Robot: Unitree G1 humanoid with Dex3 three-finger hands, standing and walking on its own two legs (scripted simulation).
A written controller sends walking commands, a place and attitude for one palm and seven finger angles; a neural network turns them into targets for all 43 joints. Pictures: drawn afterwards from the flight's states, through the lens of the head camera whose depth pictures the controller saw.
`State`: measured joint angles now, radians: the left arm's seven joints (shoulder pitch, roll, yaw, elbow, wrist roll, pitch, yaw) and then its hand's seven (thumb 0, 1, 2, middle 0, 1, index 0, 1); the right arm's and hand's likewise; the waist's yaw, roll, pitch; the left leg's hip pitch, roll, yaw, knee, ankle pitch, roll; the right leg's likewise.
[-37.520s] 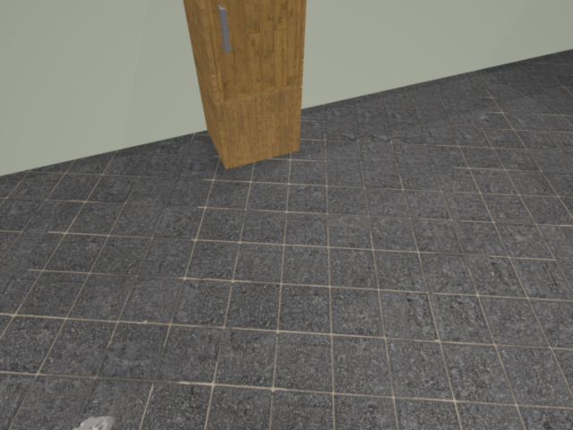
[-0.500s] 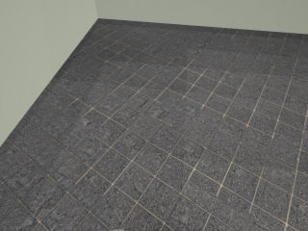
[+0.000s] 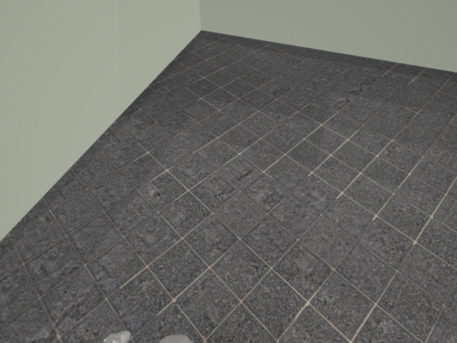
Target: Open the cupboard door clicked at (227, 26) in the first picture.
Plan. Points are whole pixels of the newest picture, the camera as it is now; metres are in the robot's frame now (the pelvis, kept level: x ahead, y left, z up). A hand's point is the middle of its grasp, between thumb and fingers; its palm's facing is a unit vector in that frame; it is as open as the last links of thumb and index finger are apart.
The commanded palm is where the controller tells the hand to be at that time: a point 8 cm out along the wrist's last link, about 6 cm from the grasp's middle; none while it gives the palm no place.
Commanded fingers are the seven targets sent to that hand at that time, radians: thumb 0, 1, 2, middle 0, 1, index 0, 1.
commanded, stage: turn to face it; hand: left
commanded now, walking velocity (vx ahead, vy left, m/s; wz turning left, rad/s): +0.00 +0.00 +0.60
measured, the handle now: out of the picture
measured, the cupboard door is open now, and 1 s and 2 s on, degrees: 41 41 41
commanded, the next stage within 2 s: none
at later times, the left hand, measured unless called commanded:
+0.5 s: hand out of the picture +0.06 +0.19 -0.16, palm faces +0.32 -0.89 -0.32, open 7.4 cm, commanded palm none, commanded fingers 0.00 0.90 0.90 -0.20 -0.30 -0.20 -0.30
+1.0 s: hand out of the picture +0.02 +0.14 -0.16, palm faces +0.60 -0.75 -0.29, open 7.4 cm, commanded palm none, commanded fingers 0.00 0.90 0.90 -0.20 -0.30 -0.20 -0.30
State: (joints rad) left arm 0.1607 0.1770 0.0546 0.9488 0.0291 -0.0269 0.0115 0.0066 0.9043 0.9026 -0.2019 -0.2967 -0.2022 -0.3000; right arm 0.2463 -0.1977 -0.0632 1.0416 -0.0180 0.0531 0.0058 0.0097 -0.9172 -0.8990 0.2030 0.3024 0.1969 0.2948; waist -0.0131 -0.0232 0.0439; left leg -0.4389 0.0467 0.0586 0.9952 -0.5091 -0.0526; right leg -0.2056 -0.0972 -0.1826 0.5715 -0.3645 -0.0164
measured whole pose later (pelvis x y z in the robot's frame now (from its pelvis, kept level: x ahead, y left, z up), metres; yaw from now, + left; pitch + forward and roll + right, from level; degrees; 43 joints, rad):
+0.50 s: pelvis +0.05 -0.05 -0.01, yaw +18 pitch +0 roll +1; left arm 0.20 0.25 0.06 0.84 0.03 0.02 0.01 0.01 0.90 0.90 -0.20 -0.30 -0.20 -0.30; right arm 0.15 -0.27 -0.08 0.89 -0.02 0.08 0.02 0.01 -0.90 -0.90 0.20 0.30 0.20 0.29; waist 0.01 0.02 0.09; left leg -0.50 0.00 -0.07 0.93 -0.46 -0.03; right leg -0.34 -0.08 -0.07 0.67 -0.33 0.02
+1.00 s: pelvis +0.07 -0.10 -0.01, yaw +37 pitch +1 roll +1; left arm 0.18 0.26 0.07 0.84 0.02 0.03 0.00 0.01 0.90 0.90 -0.20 -0.30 -0.20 -0.30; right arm 0.17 -0.23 -0.07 0.89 -0.02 0.06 0.01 0.01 -0.90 -0.90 0.21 0.30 0.20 0.30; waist 0.00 0.00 0.08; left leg -0.39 0.00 -0.10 0.64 -0.31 -0.04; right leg -0.33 -0.05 -0.03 0.61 -0.35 0.04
